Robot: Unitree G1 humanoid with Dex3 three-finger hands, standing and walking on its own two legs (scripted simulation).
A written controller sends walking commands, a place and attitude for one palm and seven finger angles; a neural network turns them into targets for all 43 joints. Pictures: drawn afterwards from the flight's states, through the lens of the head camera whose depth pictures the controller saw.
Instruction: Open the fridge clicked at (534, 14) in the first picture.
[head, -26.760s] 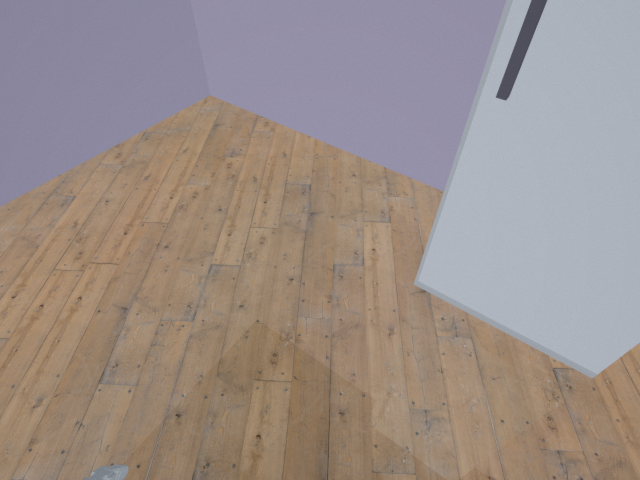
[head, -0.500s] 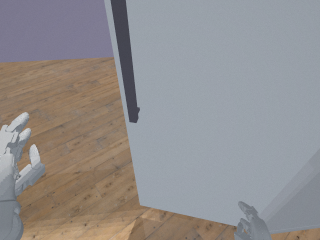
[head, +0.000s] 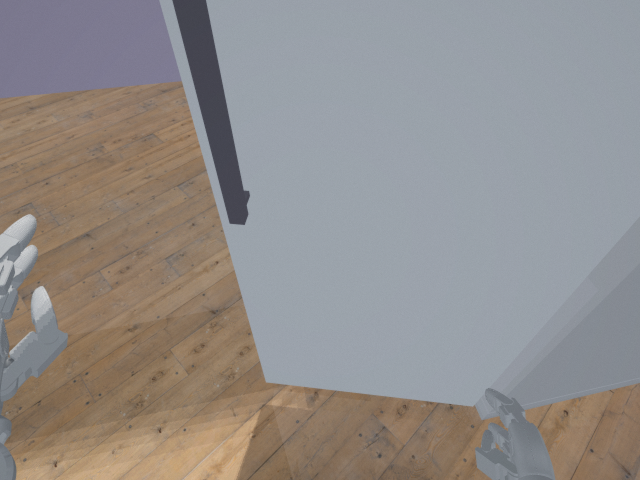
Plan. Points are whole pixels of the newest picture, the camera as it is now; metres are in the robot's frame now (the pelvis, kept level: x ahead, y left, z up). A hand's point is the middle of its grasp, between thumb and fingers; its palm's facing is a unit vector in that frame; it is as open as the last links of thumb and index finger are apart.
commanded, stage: step back with the hand held close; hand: left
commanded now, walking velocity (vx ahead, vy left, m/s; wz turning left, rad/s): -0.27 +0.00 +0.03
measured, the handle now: (218, 94) +0.46 +0.16 +0.26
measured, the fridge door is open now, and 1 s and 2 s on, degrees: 72 72 72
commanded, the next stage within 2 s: stop stepping back and stand still in 1.18 s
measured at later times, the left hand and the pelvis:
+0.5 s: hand out of the picture +0.12 +0.29 +0.16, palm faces +0.50 -0.76 -0.42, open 7.4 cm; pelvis -0.07 +0.02 -0.02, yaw +4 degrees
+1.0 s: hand out of the picture +0.03 +0.29 +0.17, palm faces +0.49 -0.76 -0.42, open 7.4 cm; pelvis -0.15 +0.02 -0.01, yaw +2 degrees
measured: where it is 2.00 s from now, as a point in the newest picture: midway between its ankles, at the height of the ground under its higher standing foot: outside the picture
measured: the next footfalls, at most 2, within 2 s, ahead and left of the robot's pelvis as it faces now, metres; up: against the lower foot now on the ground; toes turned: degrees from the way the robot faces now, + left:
right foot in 0.54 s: -0.09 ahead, -0.11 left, +0.00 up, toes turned +7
left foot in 1.04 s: -0.09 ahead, +0.12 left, +0.00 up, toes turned +4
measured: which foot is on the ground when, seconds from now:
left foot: down 0.00-0.88, up 0.90-1.00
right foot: down 0.00-0.46, up 0.48-0.52, down 0.54-1.00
